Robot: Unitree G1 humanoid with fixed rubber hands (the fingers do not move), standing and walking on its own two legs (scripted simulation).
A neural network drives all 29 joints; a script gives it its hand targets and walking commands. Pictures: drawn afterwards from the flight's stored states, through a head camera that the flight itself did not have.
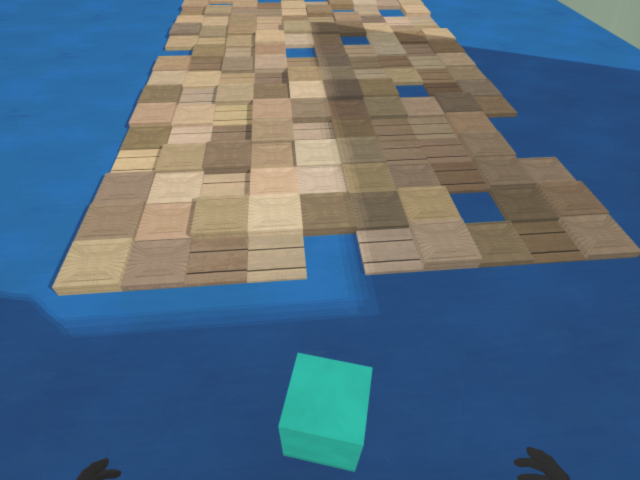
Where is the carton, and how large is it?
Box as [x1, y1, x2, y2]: [278, 353, 372, 471]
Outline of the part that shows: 297,353 278,425 283,454 354,471 363,445 372,367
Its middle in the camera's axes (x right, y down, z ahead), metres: +0.02 +0.48 +1.10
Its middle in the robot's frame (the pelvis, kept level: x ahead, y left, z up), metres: +0.45 -0.04 -0.65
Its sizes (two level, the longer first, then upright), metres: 0.210 0.200 0.250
